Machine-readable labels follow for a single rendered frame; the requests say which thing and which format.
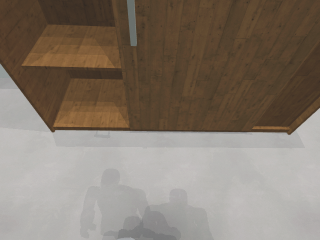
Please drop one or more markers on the handle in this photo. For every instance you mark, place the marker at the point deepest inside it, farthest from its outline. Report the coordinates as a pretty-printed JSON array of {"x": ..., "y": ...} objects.
[{"x": 132, "y": 22}]

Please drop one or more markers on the wardrobe door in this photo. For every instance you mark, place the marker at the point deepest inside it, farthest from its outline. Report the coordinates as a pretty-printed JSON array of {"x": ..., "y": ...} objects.
[
  {"x": 211, "y": 65},
  {"x": 302, "y": 90}
]

